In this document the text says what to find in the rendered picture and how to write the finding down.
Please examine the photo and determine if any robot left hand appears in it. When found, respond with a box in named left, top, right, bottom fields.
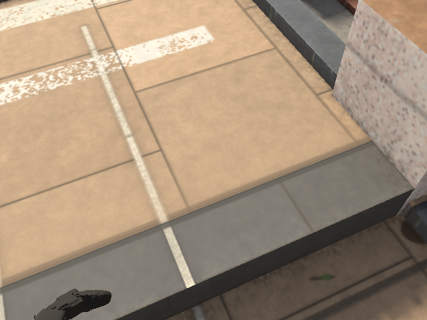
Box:
left=34, top=289, right=111, bottom=320

